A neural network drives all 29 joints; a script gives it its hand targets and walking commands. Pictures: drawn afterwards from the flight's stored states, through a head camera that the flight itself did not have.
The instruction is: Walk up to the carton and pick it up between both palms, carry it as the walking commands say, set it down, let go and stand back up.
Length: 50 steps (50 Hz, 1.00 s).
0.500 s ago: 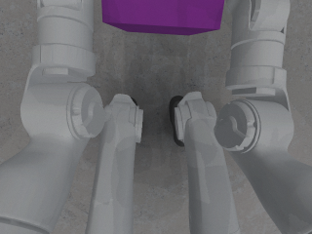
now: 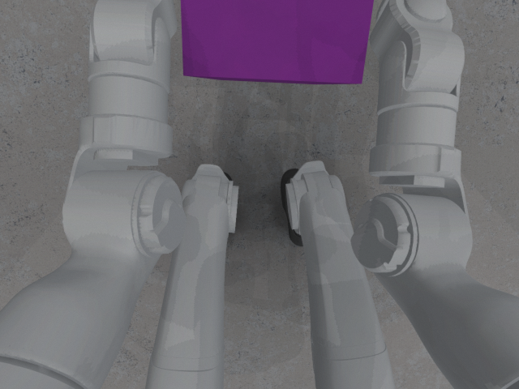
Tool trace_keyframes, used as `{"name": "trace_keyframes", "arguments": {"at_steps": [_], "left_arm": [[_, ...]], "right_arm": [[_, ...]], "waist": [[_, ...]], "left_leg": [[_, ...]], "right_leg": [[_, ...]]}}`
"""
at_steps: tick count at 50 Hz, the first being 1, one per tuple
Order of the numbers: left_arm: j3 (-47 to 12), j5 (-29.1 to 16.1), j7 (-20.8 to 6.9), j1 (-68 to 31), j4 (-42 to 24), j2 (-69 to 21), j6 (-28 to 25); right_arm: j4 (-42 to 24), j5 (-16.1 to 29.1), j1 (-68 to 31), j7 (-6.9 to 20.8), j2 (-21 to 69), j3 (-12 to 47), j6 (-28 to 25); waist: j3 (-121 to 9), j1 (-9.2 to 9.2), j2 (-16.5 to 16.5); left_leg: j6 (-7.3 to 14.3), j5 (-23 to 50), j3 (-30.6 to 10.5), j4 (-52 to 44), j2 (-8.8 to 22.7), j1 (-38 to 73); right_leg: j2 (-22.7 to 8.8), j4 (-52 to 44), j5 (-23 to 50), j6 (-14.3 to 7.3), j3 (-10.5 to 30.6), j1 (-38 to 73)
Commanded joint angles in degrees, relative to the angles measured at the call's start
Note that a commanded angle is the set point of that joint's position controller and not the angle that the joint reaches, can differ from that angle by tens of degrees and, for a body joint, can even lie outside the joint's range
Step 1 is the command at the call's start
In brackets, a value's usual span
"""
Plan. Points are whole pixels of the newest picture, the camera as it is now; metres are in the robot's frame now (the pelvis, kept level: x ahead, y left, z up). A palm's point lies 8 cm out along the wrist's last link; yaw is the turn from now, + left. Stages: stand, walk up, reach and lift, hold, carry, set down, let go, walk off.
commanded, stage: reach and lift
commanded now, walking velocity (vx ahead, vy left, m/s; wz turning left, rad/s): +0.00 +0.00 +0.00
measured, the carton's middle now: out of the picture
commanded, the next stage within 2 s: none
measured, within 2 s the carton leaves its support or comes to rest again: neither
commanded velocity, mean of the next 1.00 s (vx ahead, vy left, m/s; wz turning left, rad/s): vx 0.00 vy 0.00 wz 0.00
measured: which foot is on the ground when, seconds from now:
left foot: down 0.00-1.00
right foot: down 0.00-1.00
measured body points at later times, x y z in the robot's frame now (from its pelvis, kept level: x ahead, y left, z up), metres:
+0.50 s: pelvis +0.03 +0.00 +0.05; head +0.28 +0.02 +0.43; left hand +0.55 +0.12 -0.01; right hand +0.53 -0.14 +0.01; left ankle +0.14 +0.09 -0.50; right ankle +0.14 -0.13 -0.50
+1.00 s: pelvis +0.08 +0.00 +0.13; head +0.30 +0.00 +0.52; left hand +0.52 +0.11 +0.05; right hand +0.50 -0.15 +0.07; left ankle +0.14 +0.09 -0.50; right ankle +0.14 -0.13 -0.50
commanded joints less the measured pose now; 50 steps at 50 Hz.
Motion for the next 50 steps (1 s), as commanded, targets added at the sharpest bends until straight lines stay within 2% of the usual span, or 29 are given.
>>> {"name": "trace_keyframes", "arguments": {"at_steps": [1,6,7,8,11,12,15,18,20,23,26,28,30,31,32,33,37,40,43,50], "left_arm": [[-28.37,-11.71,-14.52,-37.25,-1.82,-64.73,-2.38],[-27.37,-11.21,-14.7,-35.7,0.39,-66.05,-2.13],[-26.54,-10.79,-14.75,-35.53,1.22,-65.98,-2.16],[-26.98,-10.94,-14.83,-34.79,0.81,-66.92,-2.21],[-27.04,-10.99,-14.94,-34.77,0.39,-67.35,-2.65],[-27.31,-11.02,-14.92,-34.72,0.1,-67.43,-2.76],[-26.26,-10.23,-14.9,-33.22,1.32,-68.15,-3.07],[-24.53,-8.51,-15.2,-28.97,5.2,-69.56,-3.49],[-21.82,-6.73,-15.51,-25.4,9.46,-70.55,-3.85],[-18.99,-4.38,-15.51,-19.73,9.38,-71.97,-4.85],[-16.3,-2.37,-15.14,-14.77,10.77,-74.27,-5.41],[-11.76,0.36,-14.9,-10.63,13.87,-73.5,-5.74],[-10.34,1.87,-14.68,-6.56,14.77,-72.57,-6.53],[-10.57,1.72,-14.62,-5.69,14.2,-72.19,-6.91],[-10.71,1.71,-14.54,-4.48,13.78,-71.48,-7.35],[-11.29,1.59,-14.36,-3.41,13.28,-71.31,-7.8],[-15.17,1.1,-13.59,-1.36,9.01,-70.2,-9.86],[-19.36,0.03,-13.19,-0.93,4.99,-70.36,-11.38],[-24.35,-1.52,-13.25,0.19,1.26,-71.33,-12.29],[-29.62,-3.27,-14.28,5.61,-1.52,-73.36,-11.75]], "right_arm": [[3.39,11.32,-41.38,17.83,58.1,36.62,0.06],[4.02,10.72,-41.31,17.54,58.61,36.33,0.15],[4.91,10.44,-41.0,17.52,59.06,36.03,0.22],[4.01,10.38,-40.57,17.52,59.64,36.35,0.13],[3.73,10.54,-40.29,17.4,60.81,36.75,-0.12],[3.93,10.5,-39.68,17.37,61.21,36.76,-0.14],[5.39,9.73,-37.93,17.5,62.52,36.24,-0.27],[9.33,8.06,-34.45,17.99,63.85,34.48,-0.83],[12.91,6.23,-31.79,18.18,64.87,32.03,-1.32],[15.19,3.61,-24.32,17.84,66.28,27.76,-2.32],[16.56,0.6,-19.15,17.55,66.03,23.38,-3.34],[19.51,-2.97,-15.66,17.73,64.18,19.26,-3.52],[19.47,-5.05,-12.3,17.9,62.81,17.5,-4.18],[19.8,-6.06,-10.26,17.92,61.84,16.71,-4.56],[19.8,-6.48,-8.88,17.9,61.55,16.66,-5.01],[19.71,-7.04,-7.43,17.91,61.56,17.0,-5.51],[18.85,-7.21,-2.36,17.88,62.85,19.38,-7.47],[15.06,-4.78,-2.05,17.79,65.31,24.43,-8.89],[10.93,-2.06,-1.59,17.73,67.24,30.34,-9.68],[6.66,0.19,3.46,17.0,67.98,37.56,-9.17]], "waist": [[-123.04,-1.61,3.95],[-120.78,-2.19,3.6],[-118.7,-1.76,3.48],[-120.76,-2.16,3.34],[-120.43,-1.57,3.01],[-120.55,-1.89,3.2],[-116.88,-1.56,3.05],[-108.87,-0.97,3.18],[-99.29,-0.26,2.86],[-90.81,0.81,2.99],[-84.22,-0.16,4.26],[-75.19,-0.27,4.6],[-72.58,-0.34,5.01],[-72.12,-1.21,5.15],[-72.09,-1.31,4.97],[-72.74,-1.83,5.19],[-75.51,-1.54,5.22],[-79.83,-0.17,4.66],[-84.64,0.37,3.4],[-85.1,-0.37,0.96]], "left_leg": [[-0.73,11.03,2.41,-10.04,-1.93,39.81],[-0.31,7.19,2.03,-12.8,-1.84,40.43],[-0.14,6.42,2.05,-13.3,-1.73,39.61],[-0.17,7.24,1.91,-13.87,-1.85,41.37],[-0.02,8.06,1.95,-14.86,-1.87,41.73],[-0.02,8.35,1.7,-15.23,-1.73,42.02],[0.16,6.97,1.53,-16.78,-1.7,41.69],[0.29,6.63,1.14,-18.6,-1.59,39.9],[0.3,6.0,1.24,-19.93,-1.65,36.65],[-0.26,9.9,1.82,-21.59,-1.8,36.09],[-0.87,10.72,1.34,-25.15,-1.6,36.36],[-0.84,7.89,0.99,-28.11,-1.47,33.4],[-1.02,10.24,0.81,-30.75,-1.39,33.75],[-1.16,11.58,0.49,-31.72,-1.31,34.16],[-1.16,12.91,0.3,-32.53,-1.19,34.95],[-1.33,14.63,0.21,-33.08,-1.23,35.8],[-1.3,18.18,-0.5,-34.84,-1.26,38.96],[-0.94,20.24,-0.48,-35.18,-1.34,41.23],[-0.64,21.54,-0.71,-35.28,-1.39,43.7],[-0.32,22.4,-0.97,-36.97,-1.52,47.58]], "right_leg": [[3.07,-8.3,10.17,-2.01,-4.58,27.45],[2.88,-11.0,6.89,-2.13,-4.45,29.3],[2.78,-11.63,6.09,-2.07,-4.17,28.97],[2.84,-12.16,7.08,-2.04,-4.29,30.95],[2.94,-13.38,7.85,-1.9,-3.84,32.74],[2.94,-13.62,8.19,-1.94,-3.8,33.05],[2.92,-15.38,6.82,-2.01,-3.56,32.72],[2.84,-16.97,5.85,-2.05,-3.27,29.65],[2.9,-18.44,4.77,-2.0,-2.72,26.29],[3.16,-19.93,7.91,-1.38,-2.01,24.98],[3.63,-22.72,8.69,-1.86,-2.39,24.48],[3.51,-25.02,6.32,-2.25,-2.42,22.79],[3.59,-26.91,8.88,-1.94,-2.45,23.69],[3.66,-27.69,10.39,-2.01,-2.58,24.46],[3.76,-28.46,11.9,-1.98,-2.58,25.58],[3.8,-29.04,13.88,-2.08,-2.43,26.93],[3.64,-30.85,18.25,-2.36,-1.62,31.49],[3.32,-31.67,21.22,-2.12,-0.61,35.95],[2.97,-32.11,23.12,-1.75,0.04,40.6],[2.49,-35.59,24.49,-1.46,1.13,47.16]]}}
